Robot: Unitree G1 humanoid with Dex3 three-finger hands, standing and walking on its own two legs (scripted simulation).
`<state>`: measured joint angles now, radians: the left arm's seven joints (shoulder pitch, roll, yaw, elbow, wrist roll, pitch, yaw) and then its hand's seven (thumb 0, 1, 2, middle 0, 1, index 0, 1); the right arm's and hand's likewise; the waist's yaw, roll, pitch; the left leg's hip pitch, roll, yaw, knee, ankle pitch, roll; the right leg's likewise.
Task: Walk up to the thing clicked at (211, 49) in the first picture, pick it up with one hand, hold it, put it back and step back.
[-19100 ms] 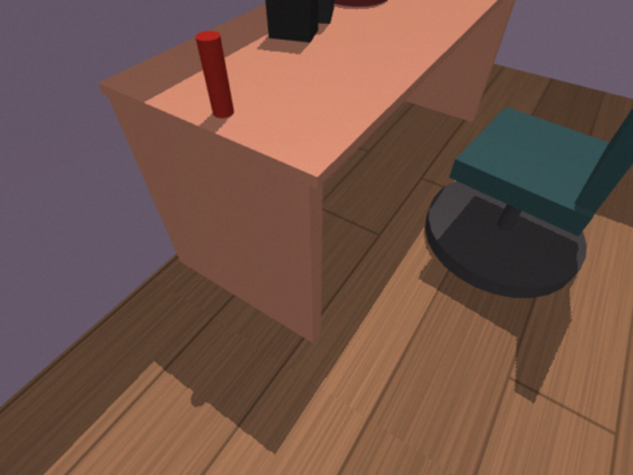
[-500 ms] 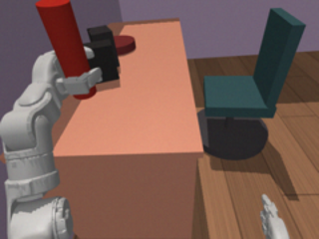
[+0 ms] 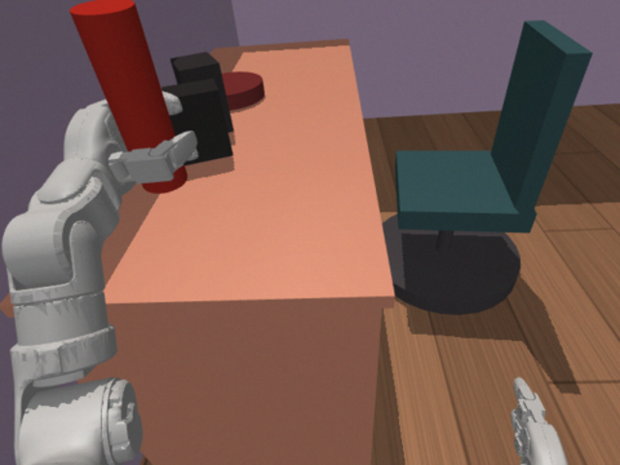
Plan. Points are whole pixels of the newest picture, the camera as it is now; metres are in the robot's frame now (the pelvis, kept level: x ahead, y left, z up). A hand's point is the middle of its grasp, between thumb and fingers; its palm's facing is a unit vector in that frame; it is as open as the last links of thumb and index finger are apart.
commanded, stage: crouch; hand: left
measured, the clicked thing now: (139, 107) +0.35 +0.17 +0.35
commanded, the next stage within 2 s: lower in 1.18 s
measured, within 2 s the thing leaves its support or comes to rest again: neither
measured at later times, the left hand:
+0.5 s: hand (184, 185) +0.42 +0.19 +0.21, palm faces +0.17 -0.98 +0.01, open 6.9 cm
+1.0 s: hand (193, 199) +0.46 +0.20 +0.17, palm faces +0.17 -0.99 +0.01, open 6.9 cm
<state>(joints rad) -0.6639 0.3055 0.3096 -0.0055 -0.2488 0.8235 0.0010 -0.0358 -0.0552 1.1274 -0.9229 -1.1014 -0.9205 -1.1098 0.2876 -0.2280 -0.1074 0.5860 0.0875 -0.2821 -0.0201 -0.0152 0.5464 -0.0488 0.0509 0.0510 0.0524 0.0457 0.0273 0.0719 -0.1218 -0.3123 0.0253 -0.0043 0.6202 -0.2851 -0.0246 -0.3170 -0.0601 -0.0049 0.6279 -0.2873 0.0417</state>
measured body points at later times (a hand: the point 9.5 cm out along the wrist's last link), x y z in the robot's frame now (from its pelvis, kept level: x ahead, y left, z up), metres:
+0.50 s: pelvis +0.00 +0.00 +0.00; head -0.01 -0.02 +0.45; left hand +0.41 +0.24 +0.22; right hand +0.15 -0.27 -0.06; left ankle +0.03 +0.14 -0.73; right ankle +0.03 -0.14 -0.73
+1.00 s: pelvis +0.02 +0.00 +0.00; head +0.03 +0.00 +0.45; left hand +0.44 +0.25 +0.17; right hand +0.17 -0.26 -0.06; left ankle +0.03 +0.14 -0.73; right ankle +0.03 -0.14 -0.73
